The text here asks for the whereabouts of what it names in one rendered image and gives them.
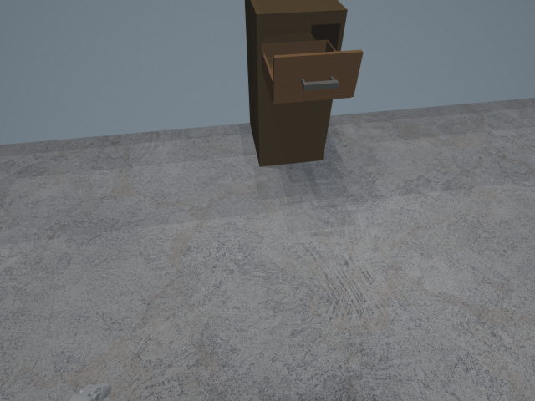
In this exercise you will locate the robot left hand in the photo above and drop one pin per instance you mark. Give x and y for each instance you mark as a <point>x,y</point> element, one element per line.
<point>93,393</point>

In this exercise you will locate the cabinet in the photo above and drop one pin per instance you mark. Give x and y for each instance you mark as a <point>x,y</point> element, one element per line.
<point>291,132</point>

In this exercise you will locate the handle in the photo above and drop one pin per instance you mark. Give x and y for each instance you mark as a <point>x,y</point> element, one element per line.
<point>329,84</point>

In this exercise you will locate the drawer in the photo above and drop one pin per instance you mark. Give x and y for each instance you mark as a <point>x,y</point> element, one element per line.
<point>285,64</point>

